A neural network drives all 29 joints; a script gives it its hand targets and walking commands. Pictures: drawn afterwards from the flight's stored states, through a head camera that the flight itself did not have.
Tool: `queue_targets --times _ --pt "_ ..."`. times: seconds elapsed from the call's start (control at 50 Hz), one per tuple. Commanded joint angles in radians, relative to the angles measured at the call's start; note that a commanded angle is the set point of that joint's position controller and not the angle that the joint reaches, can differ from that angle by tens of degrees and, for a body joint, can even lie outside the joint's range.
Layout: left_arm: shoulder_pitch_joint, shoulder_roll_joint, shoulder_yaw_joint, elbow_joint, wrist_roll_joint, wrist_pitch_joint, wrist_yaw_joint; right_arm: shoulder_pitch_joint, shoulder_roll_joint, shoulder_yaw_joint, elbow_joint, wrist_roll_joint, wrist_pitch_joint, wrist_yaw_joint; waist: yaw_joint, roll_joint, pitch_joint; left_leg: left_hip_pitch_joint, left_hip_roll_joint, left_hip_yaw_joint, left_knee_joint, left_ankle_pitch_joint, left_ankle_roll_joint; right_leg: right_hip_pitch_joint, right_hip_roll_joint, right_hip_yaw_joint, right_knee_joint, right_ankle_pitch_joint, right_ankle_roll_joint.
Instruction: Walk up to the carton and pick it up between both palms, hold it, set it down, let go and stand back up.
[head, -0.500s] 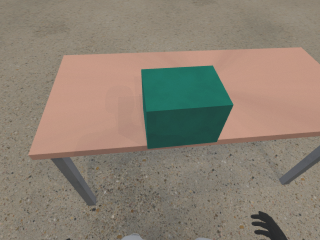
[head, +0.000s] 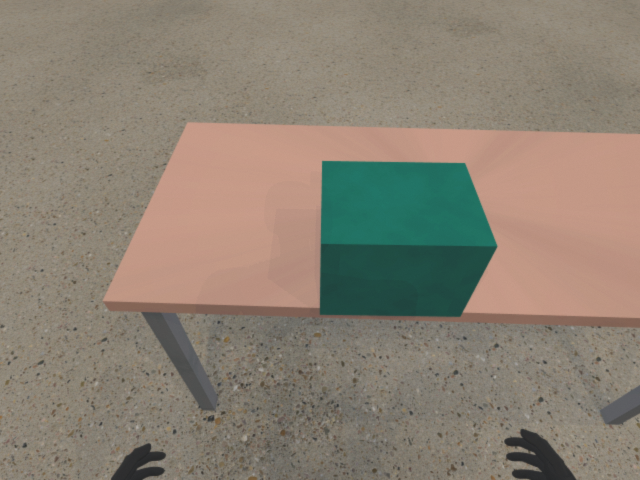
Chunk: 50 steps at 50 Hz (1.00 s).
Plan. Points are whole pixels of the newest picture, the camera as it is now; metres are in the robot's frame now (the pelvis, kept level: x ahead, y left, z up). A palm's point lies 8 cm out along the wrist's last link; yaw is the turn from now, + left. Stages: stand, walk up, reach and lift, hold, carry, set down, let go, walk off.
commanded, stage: walk up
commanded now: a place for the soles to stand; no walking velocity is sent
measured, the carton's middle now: (391, 239) +0.51 -0.10 -0.02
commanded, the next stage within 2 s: none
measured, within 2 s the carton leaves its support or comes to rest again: neither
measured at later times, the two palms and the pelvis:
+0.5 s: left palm out of the picture +0.08 +0.26 -0.10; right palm out of the picture +0.13 -0.28 -0.08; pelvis +0.00 -0.02 +0.00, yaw +3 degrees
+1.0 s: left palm out of the picture +0.07 +0.27 -0.10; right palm out of the picture +0.16 -0.27 -0.08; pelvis +0.00 -0.01 +0.00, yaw +4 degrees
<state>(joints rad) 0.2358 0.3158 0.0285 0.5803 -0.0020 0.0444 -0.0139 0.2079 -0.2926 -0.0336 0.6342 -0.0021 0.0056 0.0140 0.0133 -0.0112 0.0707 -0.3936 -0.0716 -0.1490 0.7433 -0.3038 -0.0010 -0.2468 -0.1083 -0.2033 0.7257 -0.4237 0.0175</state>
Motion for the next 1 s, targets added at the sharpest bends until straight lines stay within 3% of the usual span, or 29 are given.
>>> queue_targets --times 0.0,0.06,0.14,0.18,0.22,0.26,0.32,0.34,0.36,0.4,0.44,0.46,0.48,0.54,0.58,0.72,0.78,0.84,0.86,0.92,0.98 --pt "0.023 0.129 0.04 -0.093 0.002 -0.019 0.004 -0.024 -0.19 -0.057 -0.1 -0.002 -0.02 -0.009 0.002 0.088 -0.094 -0.071 0.132 -0.282 -0.267 0.122 0.128 0.09 0.005 0.135 -0.11 0.035 -0.056" --pt "0.048 0.139 0.046 -0.082 0.008 -0.033 0.006 -0.029 -0.176 -0.051 -0.097 -0.004 -0.012 -0.01 0.006 0.087 -0.082 -0.08 0.102 -0.224 -0.244 0.11 0.097 0.102 -0.02 0.151 -0.177 0.042 -0.072" --pt "0.052 0.189 0.058 -0.063 0.016 -0.041 0.011 -0.01 -0.145 -0.048 -0.101 -0.003 -0.009 -0.003 -0.005 0.003 -0.087 0.001 0.03 -0.026 -0.06 0.196 0.044 0.049 -0.154 0.178 -0.285 0.1 -0.135" --pt "0.036 0.201 0.059 -0.062 0.016 -0.032 0.013 0.013 -0.14 -0.051 -0.109 -0.005 -0.012 0.0 -0.013 -0.028 -0.069 0.029 0.034 0.001 -0.032 0.188 0.037 0.009 -0.187 0.156 -0.286 0.131 -0.151" --pt "0.021 0.195 0.055 -0.064 0.011 -0.02 0.012 0.03 -0.149 -0.055 -0.115 -0.001 -0.016 -0.001 -0.019 -0.029 -0.06 0.041 0.043 -0.025 -0.055 0.2 0.046 -0.014 -0.16 0.122 -0.252 0.106 -0.134" --pt "0.016 0.177 0.049 -0.068 0.007 -0.009 0.008 0.037 -0.175 -0.061 -0.114 0.001 -0.018 -0.004 -0.018 0.015 -0.051 0.009 0.067 -0.113 -0.131 0.192 0.071 -0.005 -0.09 0.092 -0.175 0.06 -0.1" --pt "0.064 0.133 0.045 -0.066 0.004 0.0 0.006 0.044 -0.22 -0.071 -0.104 -0.006 -0.016 -0.012 -0.012 0.137 -0.058 -0.079 0.152 -0.414 -0.333 0.011 0.165 0.047 0.063 0.12 -0.02 -0.062 -0.04" --pt "0.09 0.12 0.045 -0.062 0.003 -0.004 0.007 0.022 -0.224 -0.071 -0.104 -0.008 -0.01 -0.018 0.001 0.159 -0.038 -0.089 0.164 -0.448 -0.361 -0.04 0.181 0.034 0.079 0.146 -0.037 -0.105 -0.038" --pt "0.126 0.112 0.043 -0.053 0.004 -0.014 0.008 -0.013 -0.216 -0.067 -0.11 -0.01 -0.004 -0.023 0.021 0.173 -0.037 -0.094 0.165 -0.434 -0.361 -0.07 0.174 0.039 0.072 0.166 -0.084 -0.096 -0.043" --pt "0.139 0.135 0.048 -0.039 0.014 -0.04 0.012 -0.04 -0.165 -0.049 -0.116 -0.009 0.006 -0.022 0.034 0.124 -0.034 -0.133 0.105 -0.291 -0.299 -0.061 0.09 0.101 0.009 0.202 -0.228 -0.023 -0.074" --pt "0.109 0.183 0.057 -0.035 0.021 -0.057 0.014 -0.018 -0.126 -0.041 -0.109 -0.008 0.004 -0.011 0.017 0.017 -0.046 -0.068 0.016 -0.088 -0.096 0.082 0.025 0.066 -0.132 0.28 -0.338 0.024 -0.131" --pt "0.093 0.196 0.058 -0.032 0.025 -0.057 0.017 -0.008 -0.129 -0.044 -0.108 -0.011 0.002 -0.008 0.006 -0.004 -0.042 -0.028 0.004 -0.018 -0.029 0.113 0.013 0.041 -0.199 0.29 -0.351 0.116 -0.162" --pt "0.071 0.198 0.056 -0.037 0.024 -0.053 0.018 0.009 -0.126 -0.045 -0.108 -0.013 -0.001 -0.005 -0.005 -0.019 -0.039 0.008 0.018 -0.005 -0.022 0.11 0.013 0.017 -0.219 0.265 -0.332 0.21 -0.177" --pt "0.046 0.194 0.051 -0.049 0.012 -0.033 0.013 0.025 -0.133 -0.05 -0.121 -0.006 -0.013 -0.002 -0.008 -0.048 -0.057 0.071 0.04 -0.042 -0.056 0.242 0.034 -0.016 -0.15 0.153 -0.267 0.202 -0.134" --pt "0.044 0.181 0.049 -0.054 0.006 -0.02 0.01 0.029 -0.151 -0.055 -0.121 -0.001 -0.014 -0.005 -0.006 -0.041 -0.061 0.063 0.046 -0.083 -0.072 0.276 0.047 -0.015 -0.108 0.132 -0.232 0.142 -0.112" --pt "0.094 0.136 0.049 -0.048 0.006 -0.012 0.008 0.007 -0.186 -0.057 -0.11 -0.007 -0.007 -0.018 0.015 0.096 -0.053 -0.092 0.109 -0.334 -0.283 0.074 0.116 0.099 0.029 0.154 -0.122 0.024 -0.059" --pt "0.11 0.145 0.056 -0.039 0.013 -0.03 0.01 -0.013 -0.164 -0.049 -0.108 -0.009 -0.002 -0.017 0.023 0.086 -0.049 -0.089 0.077 -0.252 -0.236 0.11 0.08 0.114 -0.009 0.176 -0.197 0.058 -0.078" --pt "0.095 0.182 0.063 -0.034 0.018 -0.04 0.012 -0.012 -0.137 -0.047 -0.112 -0.004 -0.002 -0.012 0.013 0.015 -0.075 -0.004 0.015 -0.063 -0.05 0.237 0.038 0.071 -0.132 0.201 -0.277 0.157 -0.135" --pt "0.084 0.193 0.065 -0.037 0.019 -0.038 0.014 -0.006 -0.133 -0.048 -0.116 -0.007 -0.002 -0.01 0.009 -0.005 -0.069 0.014 0.015 -0.03 -0.017 0.233 0.03 0.048 -0.168 0.198 -0.282 0.199 -0.154" --pt "0.045 0.195 0.062 -0.051 0.013 -0.021 0.014 0.017 -0.136 -0.054 -0.127 -0.003 -0.006 -0.007 -0.003 -0.036 -0.06 0.054 0.029 -0.035 -0.019 0.244 0.038 -0.006 -0.161 0.151 -0.244 0.205 -0.15" --pt "0.029 0.176 0.056 -0.062 0.008 -0.004 0.009 0.027 -0.172 -0.062 -0.124 0.001 -0.011 -0.01 -0.006 0.014 -0.057 0.022 0.062 -0.155 -0.122 0.254 0.073 0.002 -0.063 0.114 -0.145 0.113 -0.096"
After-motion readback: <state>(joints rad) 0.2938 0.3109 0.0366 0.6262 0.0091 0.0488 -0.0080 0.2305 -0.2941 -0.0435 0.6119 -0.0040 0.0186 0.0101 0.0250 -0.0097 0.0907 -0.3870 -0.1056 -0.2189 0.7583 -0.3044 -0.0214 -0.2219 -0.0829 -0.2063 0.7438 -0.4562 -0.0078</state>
